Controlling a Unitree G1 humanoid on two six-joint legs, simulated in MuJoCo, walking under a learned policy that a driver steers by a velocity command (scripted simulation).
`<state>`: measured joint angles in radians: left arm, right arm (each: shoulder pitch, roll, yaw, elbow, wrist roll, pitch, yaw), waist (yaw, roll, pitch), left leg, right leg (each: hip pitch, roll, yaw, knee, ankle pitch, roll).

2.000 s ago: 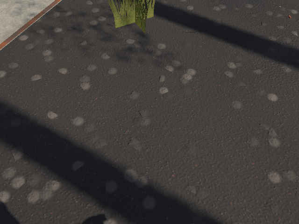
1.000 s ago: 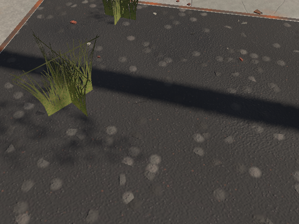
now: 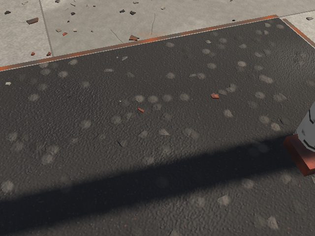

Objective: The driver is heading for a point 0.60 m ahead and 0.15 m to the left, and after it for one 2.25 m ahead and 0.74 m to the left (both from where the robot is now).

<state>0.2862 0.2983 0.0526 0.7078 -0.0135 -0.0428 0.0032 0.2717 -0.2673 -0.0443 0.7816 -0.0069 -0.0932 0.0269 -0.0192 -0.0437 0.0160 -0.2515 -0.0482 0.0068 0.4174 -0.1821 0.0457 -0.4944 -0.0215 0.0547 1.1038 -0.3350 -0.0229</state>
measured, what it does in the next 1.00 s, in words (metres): walks ahead, turning left: right foot, then left foot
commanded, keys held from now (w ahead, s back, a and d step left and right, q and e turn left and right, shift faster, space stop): w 0.22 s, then no key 0.12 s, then q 0.66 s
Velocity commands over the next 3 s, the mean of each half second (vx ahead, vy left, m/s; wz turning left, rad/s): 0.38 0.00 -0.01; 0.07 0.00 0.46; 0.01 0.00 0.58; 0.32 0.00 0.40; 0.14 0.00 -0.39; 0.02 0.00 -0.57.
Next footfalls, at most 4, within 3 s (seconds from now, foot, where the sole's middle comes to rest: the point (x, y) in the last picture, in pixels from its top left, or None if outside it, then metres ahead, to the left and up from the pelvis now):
0.32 right None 0.35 -0.15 -0.78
0.80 left None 0.34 0.10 -0.78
1.28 right None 0.43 -0.12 -0.78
1.72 left None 0.28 0.11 -0.78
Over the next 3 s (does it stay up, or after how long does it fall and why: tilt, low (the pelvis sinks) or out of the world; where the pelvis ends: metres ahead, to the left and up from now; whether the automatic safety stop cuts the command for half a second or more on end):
stays up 0.53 0.27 -0.01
